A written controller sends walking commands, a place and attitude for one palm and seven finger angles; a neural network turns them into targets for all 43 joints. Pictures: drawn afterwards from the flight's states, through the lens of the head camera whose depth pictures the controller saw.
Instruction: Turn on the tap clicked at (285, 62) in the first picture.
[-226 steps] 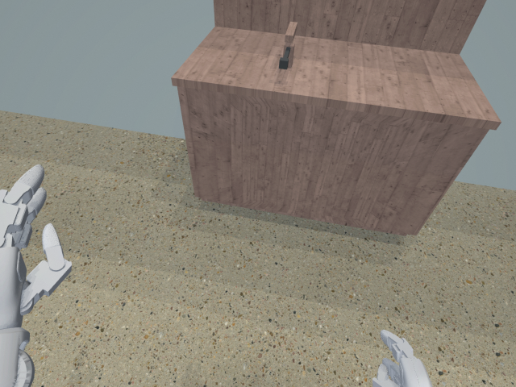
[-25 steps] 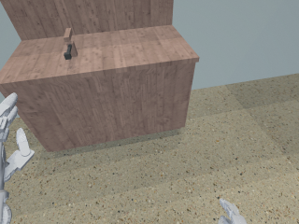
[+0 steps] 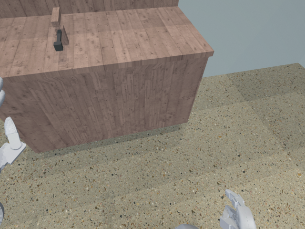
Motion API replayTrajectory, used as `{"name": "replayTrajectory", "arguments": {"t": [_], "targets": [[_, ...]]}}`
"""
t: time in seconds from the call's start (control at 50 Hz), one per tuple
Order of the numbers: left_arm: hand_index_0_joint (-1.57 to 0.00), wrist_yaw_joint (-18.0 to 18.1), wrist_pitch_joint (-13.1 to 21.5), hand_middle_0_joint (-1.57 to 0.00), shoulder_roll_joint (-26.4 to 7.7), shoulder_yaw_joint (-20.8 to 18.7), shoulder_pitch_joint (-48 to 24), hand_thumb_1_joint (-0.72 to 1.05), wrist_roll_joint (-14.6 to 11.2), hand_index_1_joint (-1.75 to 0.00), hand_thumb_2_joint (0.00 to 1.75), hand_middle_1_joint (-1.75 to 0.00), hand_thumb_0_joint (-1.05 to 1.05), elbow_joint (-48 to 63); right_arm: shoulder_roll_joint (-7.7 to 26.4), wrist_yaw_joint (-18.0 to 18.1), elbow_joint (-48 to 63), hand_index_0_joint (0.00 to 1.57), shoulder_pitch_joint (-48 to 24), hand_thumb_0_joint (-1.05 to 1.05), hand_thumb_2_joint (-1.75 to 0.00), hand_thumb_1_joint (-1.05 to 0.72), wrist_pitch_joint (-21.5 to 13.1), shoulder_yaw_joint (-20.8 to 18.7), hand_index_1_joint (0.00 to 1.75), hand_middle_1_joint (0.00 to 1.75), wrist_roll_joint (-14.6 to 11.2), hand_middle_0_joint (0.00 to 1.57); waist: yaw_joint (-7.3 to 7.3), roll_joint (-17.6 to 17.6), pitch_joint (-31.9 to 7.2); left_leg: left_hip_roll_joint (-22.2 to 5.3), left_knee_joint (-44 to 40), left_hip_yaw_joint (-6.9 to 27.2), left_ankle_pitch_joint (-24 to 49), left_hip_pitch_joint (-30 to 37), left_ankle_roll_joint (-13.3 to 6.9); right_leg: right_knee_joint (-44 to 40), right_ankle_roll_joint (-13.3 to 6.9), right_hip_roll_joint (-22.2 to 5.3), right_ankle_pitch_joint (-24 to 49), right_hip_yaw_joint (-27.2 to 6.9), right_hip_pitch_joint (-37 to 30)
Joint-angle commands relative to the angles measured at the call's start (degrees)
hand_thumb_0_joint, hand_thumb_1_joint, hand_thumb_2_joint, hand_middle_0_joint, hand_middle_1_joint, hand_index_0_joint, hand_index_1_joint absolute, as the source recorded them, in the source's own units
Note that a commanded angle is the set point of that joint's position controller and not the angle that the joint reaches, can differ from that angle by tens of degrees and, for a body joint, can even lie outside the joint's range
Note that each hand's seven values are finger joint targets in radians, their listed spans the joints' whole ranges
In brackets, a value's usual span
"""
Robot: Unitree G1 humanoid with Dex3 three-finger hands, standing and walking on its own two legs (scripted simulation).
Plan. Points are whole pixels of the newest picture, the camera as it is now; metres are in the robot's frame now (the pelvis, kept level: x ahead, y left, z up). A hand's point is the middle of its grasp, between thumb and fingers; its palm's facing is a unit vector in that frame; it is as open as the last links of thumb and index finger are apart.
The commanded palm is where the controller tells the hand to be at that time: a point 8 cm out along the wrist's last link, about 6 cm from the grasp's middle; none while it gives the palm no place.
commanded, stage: take the last steps up to it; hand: left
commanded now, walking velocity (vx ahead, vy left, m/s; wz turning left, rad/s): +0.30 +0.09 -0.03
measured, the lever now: (58, 46) +0.76 +0.42 +0.03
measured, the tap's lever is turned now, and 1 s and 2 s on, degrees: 0 0 0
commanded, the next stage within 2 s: come to a stop and stand still in 1.16 s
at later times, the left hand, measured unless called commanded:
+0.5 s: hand (34, 97) +0.34 +0.27 +0.18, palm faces +0.38 -0.81 -0.44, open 7.4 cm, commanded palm +0.29 +0.32 +0.18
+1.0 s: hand (54, 63) +0.46 +0.27 +0.18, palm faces +0.40 -0.80 -0.45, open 7.4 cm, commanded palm +0.40 +0.32 +0.18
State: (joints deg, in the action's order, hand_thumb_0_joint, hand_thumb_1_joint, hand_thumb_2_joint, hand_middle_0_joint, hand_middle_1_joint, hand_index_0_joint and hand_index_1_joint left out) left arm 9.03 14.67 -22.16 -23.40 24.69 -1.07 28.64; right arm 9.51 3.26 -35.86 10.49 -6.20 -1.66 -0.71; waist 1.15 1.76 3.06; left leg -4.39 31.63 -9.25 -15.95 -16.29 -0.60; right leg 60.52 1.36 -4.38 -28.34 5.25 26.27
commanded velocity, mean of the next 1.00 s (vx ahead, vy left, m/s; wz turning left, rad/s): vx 0.27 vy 0.07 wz -0.03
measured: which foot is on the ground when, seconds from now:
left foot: down 0.00-0.18, up 0.20-0.52, down 0.54-0.90, up 0.92-1.00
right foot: up 0.00-0.14, down 0.16-0.54, up 0.56-0.88, down 0.90-1.00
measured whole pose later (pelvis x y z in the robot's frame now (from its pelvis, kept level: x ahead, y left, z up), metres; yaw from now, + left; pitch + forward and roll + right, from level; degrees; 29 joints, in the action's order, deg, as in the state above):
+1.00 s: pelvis +0.23 +0.04 -0.01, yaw -2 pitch -1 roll +1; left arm 8.2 11.9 -19.2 -20.7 23.8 -1.4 25.0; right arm 11.3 3.1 -38.7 11.0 -3.0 0.7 -0.5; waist -1.0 -3.2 3.3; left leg -3.5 61.3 -3.5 -24.5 -24.3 1.2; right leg 35.9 -4.2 -2.3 -17.1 9.6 18.4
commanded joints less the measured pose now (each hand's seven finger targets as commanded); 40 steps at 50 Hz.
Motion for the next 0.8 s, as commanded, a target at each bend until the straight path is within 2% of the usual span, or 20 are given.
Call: {"name": "replayTrajectory", "arguments": {"t": [0.0,0.08,0.12,0.14,0.16,0.18,0.2,0.26,0.3,0.4,0.44,0.48,0.5,0.52,0.54,0.56,0.58,0.62,0.66,0.78], "targets": [[-0.20,0.5,3.7,-0.20,-7.4,-3.7,3.5,0.90,-0.1,-0.30,0.90,-0.30,0.00,16.4,8.3,-0.5,7.3,0.20,-2.6,0.00,-0.90,-0.90,-3.7,-1.9,0.30,0.30,0.2,0.20,-0.68,-16.4,-8.4,-11.8,-12.5,10.9,18.0,9.5,-9.2,-10.9,-0.1,0.3,5.3,2.9,2.0],[-0.20,0.7,2.0,-0.20,-9.3,-5.8,3.4,0.90,-0.5,-0.30,0.90,-0.30,0.00,12.9,8.0,0.6,7.4,0.20,-2.7,0.00,-0.90,-0.90,-2.8,-1.1,0.30,0.30,0.5,0.20,-0.89,-13.2,-9.5,-11.3,-7.0,7.6,20.3,8.9,-6.6,-26.8,-0.5,3.6,9.5,6.7,-8.6],[-0.20,0.4,1.3,-0.20,-9.4,-6.1,1.7,0.90,-0.3,-0.30,0.90,-0.30,0.00,9.5,7.9,0.8,7.2,0.20,-3.3,0.00,-0.90,-0.90,-1.6,-1.1,0.30,0.30,0.1,0.20,-1.69,-6.9,-11.5,-9.3,4.9,4.7,17.2,1.0,-4.7,-35.0,-2.3,1.9,15.8,3.3,-21.6],[-0.20,0.4,1.2,-0.20,-10.1,-6.2,0.5,0.90,0.2,-0.30,0.90,-0.30,0.00,8.2,7.2,0.6,7.3,0.20,-2.8,0.00,-0.90,-0.90,-1.0,-1.2,0.30,0.30,0.0,0.20,-1.45,4.0,-12.7,-4.4,18.2,0.9,9.3,-9.1,-2.8,-37.4,-6.5,-6.9,18.6,-11.0,-29.0],[-0.20,0.3,1.1,-0.20,-10.6,-7.2,0.8,0.90,-0.3,-0.30,0.90,-0.30,0.00,5.6,6.5,0.2,8.9,0.20,-4.4,0.00,-0.90,-0.90,-1.1,-0.9,0.30,0.30,0.1,0.20,-1.82,14.5,-11.3,3.1,32.3,1.7,-11.7,-23.5,-0.3,-41.3,-13.0,-18.9,26.5,-33.7,-34.3],[-0.20,-0.1,1.5,-0.20,-9.8,-6.5,-1.2,0.90,-1.4,-0.30,0.90,-0.30,0.00,5.9,8.2,-0.5,7.8,0.20,-3.7,0.00,-0.90,-0.90,-1.1,-2.2,0.30,0.30,0.1,0.20,-1.65,14.2,-8.9,1.4,40.3,9.3,-12.9,-25.3,0.8,-44.7,-13.8,-21.7,21.2,-37.6,-30.2],[-0.20,-0.3,2.2,-0.20,-10.5,-7.1,-1.3,0.90,-1.3,-0.30,0.90,-0.30,0.00,6.0,7.8,-0.9,6.9,0.20,-3.4,0.00,-0.90,-0.90,-0.8,-1.7,0.30,0.30,0.2,0.20,-1.28,9.9,-6.3,-0.6,44.1,11.8,-10.2,-27.4,1.3,-44.7,-15.0,-22.6,17.3,-34.5,-27.4],[-0.20,-0.4,3.9,-0.20,-9.4,-5.0,-2.0,0.90,0.1,-0.30,0.90,-0.30,0.00,9.7,6.9,-0.7,6.0,0.20,-5.6,0.00,-0.90,-0.90,0.8,-0.3,0.30,0.30,0.5,0.20,-1.11,0.9,-5.7,-3.1,40.3,10.4,-4.1,-25.6,2.2,-42.6,-11.4,-16.8,28.2,-15.0,-22.3],[-0.20,0.0,4.1,-0.20,-9.0,-4.3,-1.7,0.90,0.2,-0.30,0.90,-0.30,0.00,11.0,7.6,-0.5,6.6,0.20,-4.8,0.00,-0.90,-0.90,0.8,-0.6,0.30,0.30,0.8,0.20,-0.46,3.6,-5.6,-4.0,29.8,8.9,-1.6,-19.8,1.9,-42.3,-10.1,-15.1,30.3,-8.7,-17.2],[-0.20,1.6,3.1,-0.20,-9.6,-5.9,1.2,0.90,-0.2,-0.30,0.90,-0.30,0.00,13.7,6.3,0.4,9.3,0.20,-4.5,0.00,-0.90,-0.90,-0.2,-0.9,0.30,0.30,1.1,0.20,-2.85,7.3,-7.7,0.6,8.0,-0.9,1.1,-8.0,0.8,-40.3,-9.4,-12.2,28.6,-6.4,-19.0],[-0.20,2.1,2.8,-0.20,-9.3,-5.8,-0.4,0.90,-0.2,-0.30,0.90,-0.30,0.00,13.6,6.5,0.7,9.4,0.20,-3.2,0.00,-0.90,-0.90,-0.4,-1.2,0.30,0.30,1.1,0.20,-2.13,6.9,-8.5,1.9,1.6,-2.7,4.0,-2.8,0.9,-38.1,-8.3,-11.0,24.7,-5.5,-19.0],[-0.20,2.1,3.0,-0.20,-8.2,-4.2,-2.9,0.90,-0.1,-0.30,0.90,-0.30,0.00,14.4,7.6,1.4,9.7,0.20,-2.2,0.00,-0.90,-0.90,-0.6,-1.9,0.30,0.30,0.8,0.20,-0.83,1.8,-8.6,1.4,-5.0,-2.3,6.2,5.8,0.5,-30.3,-6.0,-8.2,20.2,-2.9,-15.9],[-0.20,2.0,3.4,-0.20,-8.2,-4.3,-4.6,0.90,-0.2,-0.30,0.90,-0.30,0.00,15.1,9.1,1.6,9.7,0.20,-1.0,0.00,-0.90,-0.90,-0.8,-2.7,0.30,0.30,0.4,0.20,0.35,-6.8,-10.2,-2.0,-7.7,3.9,6.5,13.0,-1.4,-19.1,-4.0,-5.4,18.2,-1.0,-10.4],[-0.20,1.9,3.7,-0.20,-7.8,-4.1,-5.5,0.90,-0.4,-0.30,0.90,-0.30,0.00,15.4,10.7,1.4,10.0,0.20,-1.4,0.00,-0.90,-0.90,-0.7,-3.3,0.30,0.30,0.2,0.20,0.29,-20.0,-11.4,-13.4,-10.5,20.7,13.2,20.2,-6.1,-4.9,-1.1,1.1,1.3,2.7,1.6],[-0.20,1.5,4.4,-0.20,-8.8,-4.1,-5.6,0.90,-0.1,-0.30,0.90,-0.30,0.00,11.8,9.7,0.9,10.3,0.20,-1.7,0.00,-0.90,-0.90,-0.8,-2.6,0.30,0.30,0.5,0.20,-0.02,-19.7,-10.8,-19.0,-15.3,31.3,10.1,16.3,-10.8,5.7,-1.5,3.1,-9.4,-0.7,5.7],[-0.20,1.0,4.5,-0.20,-11.2,-5.6,-5.6,0.90,-0.4,-0.30,0.90,-0.30,0.00,11.9,8.9,0.9,9.6,0.20,-3.2,0.00,-0.90,-0.90,-1.5,-2.2,0.30,0.30,0.8,0.20,-0.57,-20.2,-9.8,-20.4,-15.8,34.2,6.1,14.4,-13.0,10.7,-1.4,1.2,-6.6,-4.2,9.0],[-0.20,0.8,4.5,-0.20,-10.3,-5.3,-4.8,0.90,-0.3,-0.30,0.90,-0.30,0.00,13.5,8.3,0.6,9.1,0.20,-3.3,0.00,-0.90,-0.90,-1.6,-2.1,0.30,0.30,0.5,0.20,-0.30,-16.9,-8.9,-19.8,-14.5,31.6,7.6,14.3,-14.2,12.3,-1.1,-0.5,-4.2,-5.1,12.1],[-0.20,0.3,4.0,-0.20,-8.6,-4.3,-1.1,0.90,-0.7,-0.30,0.90,-0.30,0.00,16.9,8.3,0.2,8.3,0.20,-3.0,0.00,-0.90,-0.90,-1.9,-2.2,0.30,0.30,0.0,0.20,-0.94,-13.1,-9.0,-16.6,-12.9,21.8,12.5,14.2,-12.8,9.9,-0.4,-1.5,0.5,-4.2,13.9],[-0.20,0.1,3.6,-0.20,-8.6,-4.5,0.3,0.90,-0.6,-0.30,0.90,-0.30,0.00,20.0,8.2,-0.4,8.2,0.20,-2.5,0.00,-0.90,-0.90,-2.4,-1.8,0.30,0.30,0.3,0.20,-1.23,-15.4,-9.8,-13.9,-12.8,14.6,15.7,10.6,-10.5,1.7,-0.2,-1.3,4.6,-1.7,8.8],[-0.20,0.5,1.5,-0.20,-8.0,-5.1,1.2,0.90,-0.8,-0.30,0.90,-0.30,0.00,11.5,7.8,0.7,8.2,0.20,-2.3,0.00,-0.90,-0.90,-2.3,-0.6,0.30,0.30,0.5,0.20,-0.75,-13.9,-8.2,-12.8,-12.4,7.6,11.0,4.7,-7.1,-20.9,0.4,2.5,9.0,4.7,-6.0]]}}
